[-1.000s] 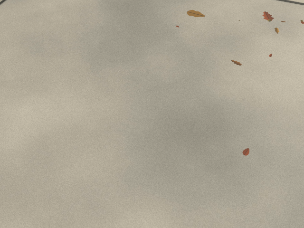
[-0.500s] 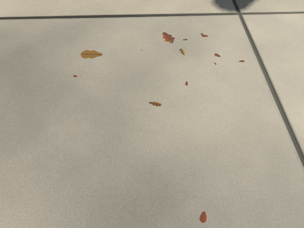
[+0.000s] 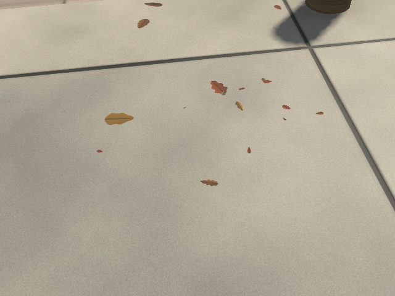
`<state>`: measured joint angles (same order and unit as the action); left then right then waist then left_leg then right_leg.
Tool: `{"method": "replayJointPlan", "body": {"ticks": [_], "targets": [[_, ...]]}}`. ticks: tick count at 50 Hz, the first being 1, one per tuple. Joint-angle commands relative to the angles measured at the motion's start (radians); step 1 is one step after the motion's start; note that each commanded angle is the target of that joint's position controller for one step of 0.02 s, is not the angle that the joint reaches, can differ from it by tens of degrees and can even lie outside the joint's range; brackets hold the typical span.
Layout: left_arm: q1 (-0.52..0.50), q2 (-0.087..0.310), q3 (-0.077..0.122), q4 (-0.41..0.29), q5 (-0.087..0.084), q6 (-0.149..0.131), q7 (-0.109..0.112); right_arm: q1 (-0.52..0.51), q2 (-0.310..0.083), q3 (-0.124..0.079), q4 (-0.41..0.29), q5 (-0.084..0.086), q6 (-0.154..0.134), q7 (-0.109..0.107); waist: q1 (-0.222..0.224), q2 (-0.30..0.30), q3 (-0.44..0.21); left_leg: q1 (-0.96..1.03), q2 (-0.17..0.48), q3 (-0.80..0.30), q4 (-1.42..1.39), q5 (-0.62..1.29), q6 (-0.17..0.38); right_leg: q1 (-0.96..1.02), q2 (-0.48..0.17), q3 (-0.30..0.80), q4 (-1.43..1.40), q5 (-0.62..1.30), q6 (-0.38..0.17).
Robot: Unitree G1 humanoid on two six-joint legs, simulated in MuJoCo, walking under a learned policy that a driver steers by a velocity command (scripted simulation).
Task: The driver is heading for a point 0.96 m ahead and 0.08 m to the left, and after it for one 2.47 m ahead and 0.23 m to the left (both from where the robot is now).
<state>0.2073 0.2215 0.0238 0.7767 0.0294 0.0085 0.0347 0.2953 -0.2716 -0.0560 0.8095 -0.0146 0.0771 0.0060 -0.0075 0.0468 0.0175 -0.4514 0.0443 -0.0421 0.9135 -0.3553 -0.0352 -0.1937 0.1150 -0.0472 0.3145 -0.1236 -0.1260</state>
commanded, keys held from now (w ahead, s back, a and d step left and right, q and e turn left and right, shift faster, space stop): q+shift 0.24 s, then e+shift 0.08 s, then w+e+shift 0.60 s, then w+q+shift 0.08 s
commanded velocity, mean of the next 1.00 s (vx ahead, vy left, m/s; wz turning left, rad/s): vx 0.47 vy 0.00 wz -0.13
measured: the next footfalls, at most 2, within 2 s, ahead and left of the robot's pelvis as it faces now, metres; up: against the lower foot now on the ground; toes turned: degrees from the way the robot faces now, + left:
left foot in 0.22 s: +0.00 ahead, +0.14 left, +0.00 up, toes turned +14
right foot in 0.90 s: +0.42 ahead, +0.00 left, +0.00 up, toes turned -13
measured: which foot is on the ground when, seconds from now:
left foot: up 0.00-0.20, down 0.22-0.90, up 0.92-1.00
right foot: down 0.00-0.22, up 0.24-0.88, down 0.90-1.00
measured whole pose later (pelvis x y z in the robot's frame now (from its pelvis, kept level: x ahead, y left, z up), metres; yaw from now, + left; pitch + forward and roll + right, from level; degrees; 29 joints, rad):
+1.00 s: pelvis +0.37 +0.03 -0.03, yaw -12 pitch +0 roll -1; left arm 0.24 0.31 0.07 0.81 0.03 -0.01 -0.02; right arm 0.32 -0.24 -0.01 0.83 -0.03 -0.09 0.00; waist -0.02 0.00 0.03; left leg -0.31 0.08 -0.02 1.42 -0.29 0.03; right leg -0.37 0.16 -0.11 0.66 -0.32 -0.17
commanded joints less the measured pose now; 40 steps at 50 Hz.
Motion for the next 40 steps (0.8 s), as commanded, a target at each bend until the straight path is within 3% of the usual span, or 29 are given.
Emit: {"method": "replayJointPlan", "body": {"ticks": [1, 7, 9, 10, 11, 12, 13, 14, 15, 16, 17, 18, 20, 21, 23, 26, 30, 36, 38, 40], "targets": [[0.059, 0.153, 0.042, -0.040, -0.001, -0.007, 0.011, -0.081, -0.077, -0.021, -0.107, -0.002, -0.015, 0.016, 0.053, -0.107, -0.019, -0.096, 0.005, 0.032, -0.013, -0.072, -0.001, 0.153, -0.365, 0.177, -0.057, 0.181, -0.132], [0.022, 0.182, 0.056, -0.053, 0.001, -0.008, -0.005, -0.060, -0.069, -0.024, -0.155, 0.017, -0.012, 0.033, 0.038, -0.170, -0.089, 0.061, -0.038, 0.115, -0.195, -0.104, 0.030, 0.174, -0.393, 0.057, 0.087, 0.458, -0.096], [0.002, 0.197, 0.063, -0.058, -0.007, -0.006, -0.008, -0.040, -0.068, -0.026, -0.169, 0.018, -0.016, 0.038, 0.012, -0.174, -0.097, 0.148, -0.054, 0.134, -0.340, -0.029, 0.052, 0.136, -0.390, 0.010, 0.164, 0.415, -0.051], [-0.001, 0.203, 0.067, -0.057, -0.013, -0.006, -0.008, -0.019, -0.074, -0.028, -0.170, 0.011, -0.023, 0.035, -0.016, -0.145, -0.094, 0.232, -0.060, 0.118, -0.474, 0.098, 0.067, 0.069, -0.372, -0.033, 0.235, 0.318, 0.002], [0.021, 0.190, 0.067, -0.058, -0.011, -0.008, -0.012, 0.010, -0.142, -0.046, -0.167, -0.005, -0.032, 0.024, -0.028, -0.010, -0.080, 0.342, 0.025, -0.065, -0.601, 0.184, 0.107, -0.087, -0.314, -0.092, 0.400, 0.068, 0.081], [0.052, 0.102, 0.048, -0.098, 0.012, 0.003, -0.016, 0.034, -0.280, -0.070, -0.195, -0.008, -0.043, 0.013, 0.017, 0.240, -0.065, 0.486, 0.316, -0.449, -0.550, 0.710, 0.197, -0.402, -0.168, -0.133, 0.654, -0.528, 0.164], [-0.059, 0.117, 0.037, -0.136, 0.014, 0.016, -0.006, 0.118, -0.303, -0.088, -0.190, -0.004, -0.040, 0.005, -0.091, 0.195, -0.103, 0.464, 0.365, -0.462, -0.538, 0.928, 0.364, -0.482, -0.095, 0.012, 0.788, -0.561, 0.168], [-0.056, 0.126, 0.037, -0.123, -0.002, 0.021, -0.007, 0.090, -0.238, -0.070, -0.179, 0.000, -0.035, -0.003, -0.057, 0.092, -0.078, 0.450, 0.313, -0.340, -0.538, 0.912, 0.362, -0.480, -0.134, 0.053, 0.859, -0.464, 0.168], [-0.032, 0.133, 0.040, -0.097, -0.018, 0.018, -0.013, -0.014, -0.170, -0.046, -0.194, 0.006, -0.032, -0.012, -0.009, 0.054, -0.052, 0.414, 0.235, -0.230, -0.549, 0.867, 0.313, -0.449, -0.152, 0.065, 0.841, -0.358, 0.163], [0.000, 0.145, 0.042, -0.068, -0.021, 0.016, -0.019, -0.096, -0.114, -0.024, -0.205, 0.007, -0.030, -0.016, 0.028, 0.048, -0.047, 0.402, 0.177, -0.154, -0.557, 0.856, 0.261, -0.411, -0.160, 0.056, 0.804, -0.291, 0.166], [0.048, 0.159, 0.044, -0.040, -0.003, 0.017, -0.036, -0.080, -0.082, -0.010, -0.199, 0.011, -0.036, -0.019, 0.023, 0.061, -0.092, 0.430, 0.142, -0.113, -0.600, 0.712, 0.242, -0.369, -0.158, 0.027, 0.793, -0.230, 0.171], [0.074, 0.161, 0.045, -0.017, 0.008, 0.020, -0.057, -0.033, -0.070, -0.003, -0.178, 0.007, -0.044, -0.014, 0.007, 0.071, -0.109, 0.458, 0.132, -0.109, -0.654, 0.467, 0.229, -0.361, -0.155, 0.020, 0.788, -0.196, 0.168], [0.013, 0.173, 0.054, -0.021, -0.005, 0.025, -0.085, 0.027, -0.120, -0.017, -0.151, -0.011, -0.065, -0.007, -0.045, 0.066, -0.015, 0.475, 0.159, -0.159, -0.764, 0.012, 0.210, -0.470, -0.136, 0.079, 0.779, -0.139, 0.145], [-0.016, 0.174, 0.059, -0.026, -0.015, 0.024, -0.091, 0.044, -0.141, -0.023, -0.138, -0.019, -0.077, -0.008, -0.054, 0.063, 0.041, 0.492, 0.181, -0.176, -0.800, -0.074, 0.193, -0.543, -0.120, 0.131, 0.767, -0.112, 0.133], [-0.012, 0.172, 0.067, -0.012, -0.013, 0.017, -0.092, 0.059, -0.147, -0.027, -0.115, -0.021, -0.100, -0.016, -0.044, 0.056, 0.085, 0.556, 0.207, -0.155, -0.831, -0.094, 0.157, -0.648, -0.114, 0.177, 0.763, -0.067, 0.120], [0.002, 0.156, 0.070, 0.013, 0.000, 0.007, -0.089, 0.059, -0.114, -0.019, -0.096, -0.016, -0.128, -0.023, -0.033, 0.029, 0.093, 0.597, 0.213, -0.084, -0.839, -0.043, 0.140, -0.726, -0.135, 0.168, 0.796, -0.037, 0.123], [-0.053, 0.132, 0.067, -0.002, -0.003, 0.002, -0.103, 0.091, -0.104, -0.018, -0.055, -0.017, -0.154, -0.019, -0.037, 0.005, 0.136, 0.574, 0.216, 0.007, -0.858, 0.015, 0.142, -0.804, -0.163, 0.131, 0.814, 0.003, 0.124], [-0.195, 0.094, 0.039, -0.077, -0.005, -0.009, -0.130, 0.158, -0.071, -0.005, 0.028, -0.019, -0.185, -0.018, -0.049, -0.001, 0.198, 0.576, 0.187, 0.192, -0.889, 0.253, 0.106, -0.806, -0.194, -0.011, 0.683, 0.052, 0.046], [-0.239, 0.075, 0.024, -0.113, -0.007, -0.011, -0.133, 0.174, -0.075, -0.001, 0.056, -0.019, -0.185, -0.022, -0.043, 0.004, 0.194, 0.598, 0.180, 0.265, -0.848, 0.560, 0.085, -0.737, -0.178, -0.089, 0.594, 0.025, 0.006], [-0.218, 0.074, 0.015, -0.130, -0.017, -0.009, -0.124, 0.157, -0.112, -0.002, 0.064, -0.016, -0.183, -0.035, -0.002, 0.038, 0.119, 0.582, 0.179, 0.334, -0.728, 1.203, 0.057, -0.505, -0.096, -0.189, 0.502, -0.002, -0.049]]}}
Velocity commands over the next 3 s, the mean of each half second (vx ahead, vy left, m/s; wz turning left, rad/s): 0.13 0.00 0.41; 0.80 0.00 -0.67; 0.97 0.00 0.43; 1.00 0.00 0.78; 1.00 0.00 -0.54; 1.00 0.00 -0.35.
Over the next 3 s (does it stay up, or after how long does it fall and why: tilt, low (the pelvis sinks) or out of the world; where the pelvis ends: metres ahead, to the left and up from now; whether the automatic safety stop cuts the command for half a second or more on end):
stays up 2.22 0.17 -0.03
